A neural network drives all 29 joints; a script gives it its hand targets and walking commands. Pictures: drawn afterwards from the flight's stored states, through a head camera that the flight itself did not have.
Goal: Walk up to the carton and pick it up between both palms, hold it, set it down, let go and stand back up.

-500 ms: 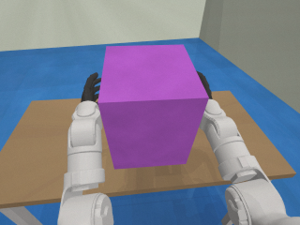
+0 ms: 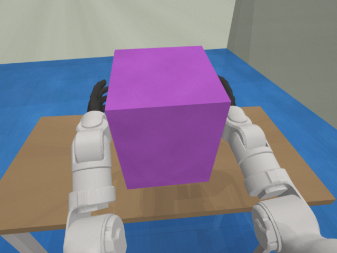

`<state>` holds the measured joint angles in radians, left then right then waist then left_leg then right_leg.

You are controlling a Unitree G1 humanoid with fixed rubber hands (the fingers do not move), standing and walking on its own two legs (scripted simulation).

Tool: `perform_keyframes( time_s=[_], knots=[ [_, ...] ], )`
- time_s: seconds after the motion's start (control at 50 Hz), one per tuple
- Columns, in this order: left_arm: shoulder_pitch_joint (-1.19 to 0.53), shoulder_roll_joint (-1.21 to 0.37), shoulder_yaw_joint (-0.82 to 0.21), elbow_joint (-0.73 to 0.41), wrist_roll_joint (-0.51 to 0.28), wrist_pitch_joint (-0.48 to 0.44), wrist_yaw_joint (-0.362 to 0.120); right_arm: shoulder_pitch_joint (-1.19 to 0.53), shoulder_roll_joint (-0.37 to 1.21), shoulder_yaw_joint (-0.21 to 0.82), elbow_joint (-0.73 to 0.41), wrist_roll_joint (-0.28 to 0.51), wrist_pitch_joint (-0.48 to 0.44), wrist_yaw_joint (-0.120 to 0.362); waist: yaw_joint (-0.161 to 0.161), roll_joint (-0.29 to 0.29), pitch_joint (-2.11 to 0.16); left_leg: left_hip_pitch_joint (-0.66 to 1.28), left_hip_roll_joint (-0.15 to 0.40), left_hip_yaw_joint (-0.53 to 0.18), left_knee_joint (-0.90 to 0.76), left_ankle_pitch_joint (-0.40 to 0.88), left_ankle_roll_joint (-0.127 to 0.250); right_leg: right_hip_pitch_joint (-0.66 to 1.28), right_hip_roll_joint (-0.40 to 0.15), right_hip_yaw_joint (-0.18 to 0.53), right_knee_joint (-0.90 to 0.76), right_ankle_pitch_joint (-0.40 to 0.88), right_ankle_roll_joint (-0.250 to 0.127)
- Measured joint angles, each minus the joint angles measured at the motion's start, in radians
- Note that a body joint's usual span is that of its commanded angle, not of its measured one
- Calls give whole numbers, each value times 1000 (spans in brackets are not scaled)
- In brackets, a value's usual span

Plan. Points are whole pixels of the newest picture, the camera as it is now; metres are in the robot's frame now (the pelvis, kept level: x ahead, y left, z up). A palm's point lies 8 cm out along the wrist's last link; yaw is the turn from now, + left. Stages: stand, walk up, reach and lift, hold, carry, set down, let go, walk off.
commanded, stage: hold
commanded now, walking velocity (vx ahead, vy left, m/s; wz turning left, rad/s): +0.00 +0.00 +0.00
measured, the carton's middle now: (163, 118) +0.37 +0.00 +0.19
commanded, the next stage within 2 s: none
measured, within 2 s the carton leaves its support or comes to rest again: neither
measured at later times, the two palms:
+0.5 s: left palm (97, 115) +0.36 +0.15 +0.21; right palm (226, 109) +0.36 -0.14 +0.21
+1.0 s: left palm (96, 113) +0.36 +0.15 +0.22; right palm (225, 107) +0.36 -0.14 +0.21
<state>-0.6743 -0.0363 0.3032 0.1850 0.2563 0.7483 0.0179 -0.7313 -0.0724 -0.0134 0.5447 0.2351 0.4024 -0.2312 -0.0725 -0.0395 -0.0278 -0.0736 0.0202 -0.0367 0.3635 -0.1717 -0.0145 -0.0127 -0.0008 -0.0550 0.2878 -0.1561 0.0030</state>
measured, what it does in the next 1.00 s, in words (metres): stands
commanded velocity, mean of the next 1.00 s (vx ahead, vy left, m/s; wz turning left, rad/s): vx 0.00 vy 0.00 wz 0.00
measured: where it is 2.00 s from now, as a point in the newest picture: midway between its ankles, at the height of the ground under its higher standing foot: outside the picture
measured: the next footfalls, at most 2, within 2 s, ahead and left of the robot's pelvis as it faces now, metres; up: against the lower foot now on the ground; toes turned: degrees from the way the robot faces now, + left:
none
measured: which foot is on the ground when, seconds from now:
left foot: down 0.00-1.00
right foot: down 0.00-1.00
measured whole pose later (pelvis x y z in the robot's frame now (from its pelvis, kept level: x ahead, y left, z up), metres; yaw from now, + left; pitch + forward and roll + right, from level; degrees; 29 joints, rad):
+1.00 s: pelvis +0.00 +0.00 +0.00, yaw +0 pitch -7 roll -1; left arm -0.65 -0.04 0.30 0.13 0.27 0.78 0.00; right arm -0.72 -0.07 0.00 0.50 0.25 0.43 -0.24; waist -0.07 -0.04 -0.03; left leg -0.06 0.02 -0.04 0.36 -0.18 -0.01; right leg 0.00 0.00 -0.04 0.28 -0.16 0.00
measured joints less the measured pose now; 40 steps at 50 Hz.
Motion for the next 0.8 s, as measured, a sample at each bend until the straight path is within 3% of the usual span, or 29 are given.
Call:
perform_keyframes(
  time_s=[0.42,0.8],
  knots=[
    [56,-13,-19,-115,5,38,-3,45,-10,33,-91,31,24,-15,-7,-1,14,19,1,1,6,-16,1,25,4,7,-9,-7,1],
    [27,-12,-1,-73,13,35,-15,30,-2,17,-65,12,30,-13,1,3,6,19,1,5,-6,-5,0,15,5,16,-4,-4,-1]
  ],
)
